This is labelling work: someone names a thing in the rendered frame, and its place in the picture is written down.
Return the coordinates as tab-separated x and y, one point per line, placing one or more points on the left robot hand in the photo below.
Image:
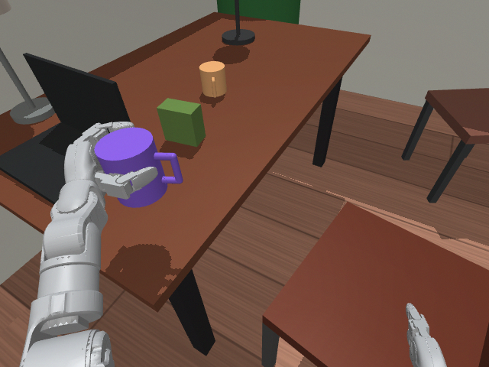
81	163

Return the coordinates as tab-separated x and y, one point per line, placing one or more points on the left robot arm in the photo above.
68	297

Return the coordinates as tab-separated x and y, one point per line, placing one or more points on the table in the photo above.
274	85

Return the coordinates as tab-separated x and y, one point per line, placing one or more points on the chair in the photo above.
345	305
466	111

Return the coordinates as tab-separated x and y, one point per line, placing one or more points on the right robot hand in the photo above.
424	350

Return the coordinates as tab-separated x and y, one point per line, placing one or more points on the desk lamp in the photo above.
31	110
238	36

